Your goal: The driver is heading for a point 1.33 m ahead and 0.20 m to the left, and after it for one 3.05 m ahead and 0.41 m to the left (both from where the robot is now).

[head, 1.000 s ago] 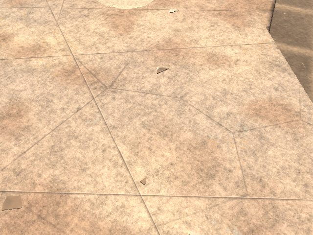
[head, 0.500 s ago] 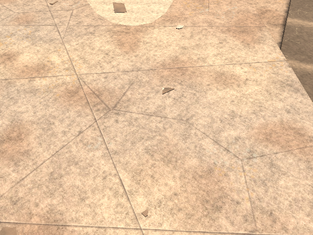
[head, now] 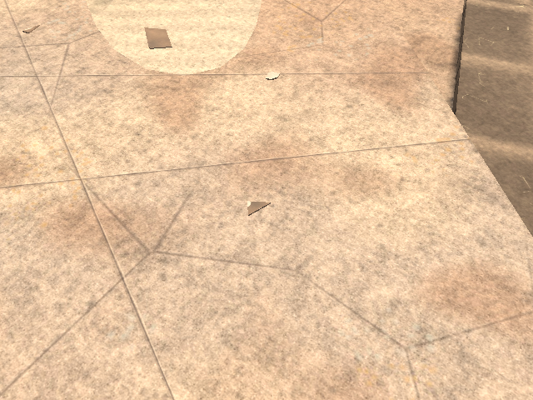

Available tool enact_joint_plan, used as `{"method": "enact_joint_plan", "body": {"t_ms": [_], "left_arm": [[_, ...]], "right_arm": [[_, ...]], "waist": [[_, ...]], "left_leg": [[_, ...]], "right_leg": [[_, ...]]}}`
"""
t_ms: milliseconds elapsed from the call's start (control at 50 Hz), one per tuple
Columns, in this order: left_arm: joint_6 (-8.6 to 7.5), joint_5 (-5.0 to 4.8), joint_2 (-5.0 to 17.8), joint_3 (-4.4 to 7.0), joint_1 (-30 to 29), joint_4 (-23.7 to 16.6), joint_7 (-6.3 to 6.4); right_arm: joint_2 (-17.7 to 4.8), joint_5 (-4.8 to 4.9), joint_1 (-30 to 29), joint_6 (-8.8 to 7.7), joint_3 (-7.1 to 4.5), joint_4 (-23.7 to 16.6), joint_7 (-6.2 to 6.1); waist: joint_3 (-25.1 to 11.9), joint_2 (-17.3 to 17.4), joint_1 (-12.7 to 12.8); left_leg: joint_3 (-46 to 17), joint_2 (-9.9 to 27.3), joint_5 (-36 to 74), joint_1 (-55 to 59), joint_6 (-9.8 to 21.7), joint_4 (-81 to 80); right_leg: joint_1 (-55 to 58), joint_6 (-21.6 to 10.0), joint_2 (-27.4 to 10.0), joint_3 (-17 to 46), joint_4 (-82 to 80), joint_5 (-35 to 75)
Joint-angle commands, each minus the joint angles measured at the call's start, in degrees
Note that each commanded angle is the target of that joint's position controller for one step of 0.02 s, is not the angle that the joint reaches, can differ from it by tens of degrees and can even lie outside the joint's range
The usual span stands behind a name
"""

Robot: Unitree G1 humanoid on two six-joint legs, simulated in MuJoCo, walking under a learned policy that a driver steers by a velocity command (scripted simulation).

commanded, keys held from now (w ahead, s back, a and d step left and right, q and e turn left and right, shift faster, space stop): w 0.32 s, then w+q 0.68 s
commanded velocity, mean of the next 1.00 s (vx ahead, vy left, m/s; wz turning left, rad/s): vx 0.50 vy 0.00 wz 0.27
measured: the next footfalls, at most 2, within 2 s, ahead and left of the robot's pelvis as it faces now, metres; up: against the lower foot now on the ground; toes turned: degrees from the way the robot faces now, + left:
right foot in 0.30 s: +0.34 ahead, -0.17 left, +0.00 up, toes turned -2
left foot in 0.88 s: +0.61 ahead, +0.10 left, +0.00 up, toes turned +18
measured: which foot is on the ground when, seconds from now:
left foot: down 0.00-0.32, up 0.34-0.86, down 0.88-1.00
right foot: up 0.00-0.28, down 0.30-0.88, up 0.90-1.00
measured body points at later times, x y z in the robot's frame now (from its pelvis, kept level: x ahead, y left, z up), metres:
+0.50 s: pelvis +0.28 -0.08 +0.00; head +0.29 -0.10 +0.45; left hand +0.32 +0.18 -0.12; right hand +0.36 -0.35 -0.14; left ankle +0.28 +0.08 -0.65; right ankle +0.29 -0.17 -0.74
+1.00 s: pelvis +0.54 +0.01 -0.01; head +0.57 +0.03 +0.43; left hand +0.54 +0.30 -0.14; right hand +0.74 -0.20 -0.13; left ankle +0.57 +0.08 -0.74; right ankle +0.48 -0.17 -0.64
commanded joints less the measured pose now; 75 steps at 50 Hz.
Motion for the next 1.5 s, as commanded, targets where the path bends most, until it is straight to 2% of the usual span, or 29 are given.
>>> {"method": "enact_joint_plan", "body": {"t_ms": [20,200,280,300,320,340,360,380,440,480,740,840,860,880,900,920,940,960,1000,1060,1160,1280,1340,1380,1400,1420,1440,1480,1500], "left_arm": [[0.21,0.71,2.6,0.73,1.9,-2.4,0.37],[-0.98,-0.58,2.6,0.18,-14.2,-7.7,-2.09],[-1.85,-0.43,7.2,2.56,-1.2,-4.7,-2.51],[-1.94,0.04,11.7,4.1,10.7,-2.0,-2.04],[-1.37,0.61,17.4,5.55,17.3,-0.3,-2.11],[-1.41,0.64,11.9,4.03,17.3,-0.5,-2.17],[-1.6,0.53,8.8,2.99,12.0,-1.5,-2.09],[-1.6,0.58,6.8,2.21,6.4,-2.9,-2.09],[-2.25,1.21,3.0,1.27,1.0,-2.2,-2.62],[-2.57,1.59,4.2,1.71,2.7,-0.7,-2.33],[-0.02,0.69,7.8,2.82,10.4,3.2,0.65],[1.79,0.11,11.5,3.88,6.4,1.4,1.43],[1.92,-0.22,11.7,3.82,5.0,0.8,1.45],[1.24,0.67,10.1,3.17,5.5,-0.8,1.28],[-1.02,1.17,1.7,0.68,10.3,-3.7,-0.03],[-3.87,-0.86,6.7,1.61,3.7,-5.2,-1.12],[-4.73,-2.46,7.7,1.88,-0.6,-6.9,-1.39],[-4.76,-1.57,7.2,1.85,-1.1,-6.8,-0.98],[-3.14,0.52,8.0,2.86,0.4,-6.4,-0.43],[-1.24,1.39,6.0,2.71,0.5,-7.3,-0.29],[-1.15,1.22,3.6,1.59,-9.3,-10.0,-0.6],[-2.12,0.22,5.2,1.42,-16.9,-12.9,-2.4],[-2.43,-0.08,6.1,1.56,-14.6,-13.1,-3.39],[-2.25,0.04,8.6,2.97,-4.0,-10.2,-3.33],[-2.03,0.51,11.1,3.79,5.4,-8.2,-3.12],[-1.69,1.17,16.2,5.15,11.9,-7.8,-3.03],[-1.23,-0.3,13.2,4.45,13.0,-6.6,-3.34],[-0.37,-0.07,8.9,3.18,5.6,-9.1,-2.8],[-0.1,0.31,8.1,2.82,3.2,-9.7,-2.81]], "right_arm": [[-7.6,0.1,-2.4,-1.01,-1.22,-3.2,-1.13],[-9.8,1.53,6.4,0.96,-1.84,-0.3,-2.1],[-9.9,1.18,3.7,2.21,-1.88,-0.8,-2.23],[-7.6,0.29,3.2,2.15,-0.82,-2.2,-2.21],[-0.7,0.39,9.4,0.82,1.23,-2.8,-1.67],[-4.1,1.58,8.5,-0.6,0.52,-1.9,-1.46],[-8.8,3.2,3.7,-1.29,-0.77,-3.4,-1.34],[-9.1,3.34,0.4,-1.17,-0.96,-4.3,-1.68],[-6.0,2.2,1.0,1.36,-1.65,-3.7,-2.32],[-4.3,2.32,1.6,2.5,-1.72,-3.6,-2.34],[-2.0,1.45,-19.3,2.61,-1.38,-14.0,0.82],[-6.5,1.95,-10.6,3.01,-3.82,-15.2,1.9],[-9.9,1.99,-1.6,3.06,-5.7,-13.0,1.32],[-15.5,1.74,6.5,3.58,-7.66,-11.3,-0.16],[-19.7,1.7,3.2,3.13,-7.91,-13.3,-0.43],[-15.0,0.9,5.8,2.86,-6.49,-13.1,-0.36],[-11.5,0.67,3.7,2.3,-5.66,-13.1,-0.45],[-9.4,1.19,-0.9,1.87,-5.01,-13.9,-0.17],[-6.7,0.93,-6.4,1.71,-3.95,-15.8,-0.41],[-8.7,0.91,-5.3,1.41,-4.3,-15.8,-1.31],[-9.2,1.23,0.0,1.66,-4.14,-13.8,-2.44],[-10.2,1.12,4.4,1.85,-4.03,-11.3,-2.45],[-11.1,0.77,3.8,2.4,-4.28,-10.7,-2.91],[-11.5,0.52,1.2,2.74,-4.16,-11.3,-3.0],[-10.5,0.01,0.2,2.68,-3.53,-12.3,-3.09],[-6.3,-0.22,6.2,1.61,-2.28,-13.4,-2.72],[-6.3,-0.09,6.4,0.3,-1.72,-13.2,-2.13],[-10.2,1.7,-3.4,-1.33,-2.3,-15.7,-1.28],[-9.7,0.78,-5.4,-1.54,-2.42,-16.2,-1.41]], "waist": [[3.1,4.3,2.7],[4.6,5.2,-2.7],[-2.8,6.0,5.2],[-11.5,1.8,9.5],[-19.1,-13.1,8.0],[-21.0,-11.6,8.7],[-12.7,-7.8,7.8],[-8.5,-3.4,5.8],[-2.1,-3.0,1.5],[-0.5,-2.2,0.7],[6.3,0.3,6.0],[-1.7,-4.2,-1.5],[-6.5,-3.0,-6.5],[-11.6,4.9,-8.9],[-17.8,17.5,-1.4],[-20.8,10.8,-5.7],[-13.3,8.4,-5.0],[-7.6,1.7,-1.5],[-4.3,1.7,2.4],[-2.6,2.7,3.5],[-0.8,5.8,-0.8],[1.9,7.1,-4.0],[1.1,7.9,-2.1],[-5.8,7.6,3.9],[-12.4,4.9,7.9],[-19.7,-8.3,6.6],[-21.0,-13.8,6.6],[-6.6,-2.3,6.4],[-2.4,2.1,4.5]], "left_leg": [[-11.8,16.0,4.2,-6.1,9.8,-11.6],[-10.3,18.8,3.4,8.3,6.4,-6.4],[-7.8,16.5,23.1,9.3,3.3,10.3],[-4.4,12.9,18.5,0.0,1.1,27.2],[-1.0,2.7,-6.0,-24.7,-3.3,49.5],[-10.5,3.0,-23.4,-32.0,-2.4,58.9],[-12.0,5.9,-19.9,-35.9,-1.0,61.4],[-10.5,9.1,-14.5,-33.9,-0.7,59.4],[-10.4,12.6,-6.5,-26.0,-1.5,51.3],[-10.7,12.3,-3.6,-26.8,-1.9,50.4],[-3.4,10.5,8.7,-36.4,-1.2,22.5],[4.5,2.6,-3.9,-16.3,3.8,20.9],[3.6,0.6,-0.1,-2.5,6.0,16.0],[-11.5,9.6,0.2,14.9,9.7,13.6],[-46.7,24.4,-5.3,32.6,21.9,5.6],[-49.9,24.6,-6.6,33.3,20.4,0.1],[-40.1,22.5,-3.1,27.5,17.2,0.6],[-32.4,19.6,2.8,17.4,14.7,0.2],[-25.1,15.9,9.5,4.8,12.6,-1.9],[-20.3,14.4,16.5,-1.8,12.8,-4.2],[-13.5,10.5,15.7,-2.5,8.3,-4.1],[-17.6,16.2,10.9,8.9,7.5,-0.9],[-16.4,18.2,22.4,14.6,5.5,3.1],[-11.8,14.8,41.5,13.3,3.5,14.7],[-9.5,12.4,36.1,5.6,1.8,27.7],[-5.3,3.6,11.2,-16.3,-3.1,50.1],[-9.6,0.5,-22.9,-29.1,-4.0,58.4],[-10.9,6.7,-15.8,-35.3,-2.8,59.3],[-9.8,8.4,-12.8,-33.6,-3.0,54.1]], "right_leg": [[-1.1,1.5,-2.4,0.1,-8.3,9.3],[0.7,0.8,1.9,-2.4,-33.3,12.3],[20.1,-3.4,6.3,-5.7,-37.9,5.9],[37.5,-7.0,-0.8,2.1,-36.6,7.0],[59.5,-15.8,-14.1,27.8,-41.2,-2.1],[60.0,-15.9,-16.2,38.3,-47.6,-5.9],[52.6,-12.9,-15.0,29.6,-48.0,-4.4],[44.3,-11.0,-12.8,20.9,-49.3,0.2],[30.4,-8.1,-7.1,7.3,-55.3,7.2],[28.8,-8.4,-6.5,2.2,-56.6,13.6],[43.8,-6.0,-9.4,-12.4,-54.9,23.1],[44.0,-3.3,-9.1,-16.4,-34.4,59.2],[38.7,-1.6,-6.8,-17.2,-22.0,55.8],[23.2,1.0,-3.3,-17.1,-3.2,32.1],[-1.4,4.2,10.3,-8.6,18.2,-19.7],[-7.4,2.1,8.3,3.3,20.9,-19.4],[-10.2,0.5,5.5,2.8,18.0,-14.9],[-7.5,0.3,2.7,2.4,11.6,-10.6],[0.5,1.4,0.0,2.0,4.1,-7.3],[2.6,4.1,-0.2,0.0,-3.6,-3.2],[3.9,4.6,2.3,-2.1,-24.6,15.4],[-0.3,1.3,4.0,-2.1,-34.5,15.5],[1.5,-1.9,5.2,-3.3,-35.9,8.2],[17.5,-5.0,9.1,-6.2,-37.7,8.8],[32.5,-8.3,4.0,0.4,-36.2,12.5],[54.0,-17.6,-8.6,24.6,-38.0,8.4],[60.1,-20.5,-12.6,41.4,-46.6,-0.3],[46.1,-15.3,-8.8,29.5,-48.9,-5.7],[38.1,-14.3,-6.6,24.9,-50.3,-0.3]]}}
Velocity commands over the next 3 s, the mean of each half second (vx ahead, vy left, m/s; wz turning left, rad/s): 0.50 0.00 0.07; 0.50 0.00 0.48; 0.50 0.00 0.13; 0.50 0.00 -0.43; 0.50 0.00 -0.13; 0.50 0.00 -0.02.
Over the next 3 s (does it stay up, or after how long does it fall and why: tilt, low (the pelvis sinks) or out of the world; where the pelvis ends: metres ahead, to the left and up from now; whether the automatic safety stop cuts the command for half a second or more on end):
stays up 1.58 0.22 -0.01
